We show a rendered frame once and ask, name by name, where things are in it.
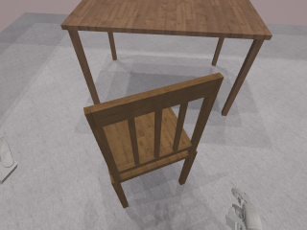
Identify right robot hand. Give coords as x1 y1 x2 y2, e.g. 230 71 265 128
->
225 187 264 230

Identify chair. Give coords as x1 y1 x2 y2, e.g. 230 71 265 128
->
83 72 224 208

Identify left robot hand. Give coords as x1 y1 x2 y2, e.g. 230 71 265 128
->
0 137 18 185

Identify table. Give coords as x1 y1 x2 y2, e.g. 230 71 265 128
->
61 0 272 116

